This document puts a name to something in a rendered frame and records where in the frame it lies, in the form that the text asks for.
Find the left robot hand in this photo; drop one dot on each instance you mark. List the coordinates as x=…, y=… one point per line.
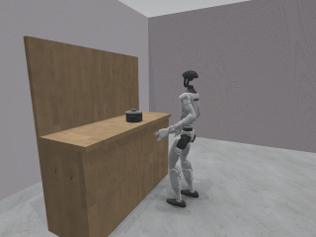
x=163, y=133

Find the table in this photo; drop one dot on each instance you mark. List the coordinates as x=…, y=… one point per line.
x=95, y=167

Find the robot torso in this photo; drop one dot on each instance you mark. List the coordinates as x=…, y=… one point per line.
x=188, y=130

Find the right robot hand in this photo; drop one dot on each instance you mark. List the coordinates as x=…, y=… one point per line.
x=178, y=132

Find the left robot upper arm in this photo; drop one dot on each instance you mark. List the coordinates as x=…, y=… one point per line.
x=186, y=101

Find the left robot forearm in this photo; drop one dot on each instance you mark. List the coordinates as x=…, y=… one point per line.
x=184, y=122

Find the pot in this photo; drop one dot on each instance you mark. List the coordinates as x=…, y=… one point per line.
x=133, y=118

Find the right robot upper arm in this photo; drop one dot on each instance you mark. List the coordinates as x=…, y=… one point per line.
x=198, y=108

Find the robot left shin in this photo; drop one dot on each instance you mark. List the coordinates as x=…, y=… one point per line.
x=175, y=180

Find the lid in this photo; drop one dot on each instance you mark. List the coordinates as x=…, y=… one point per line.
x=134, y=112

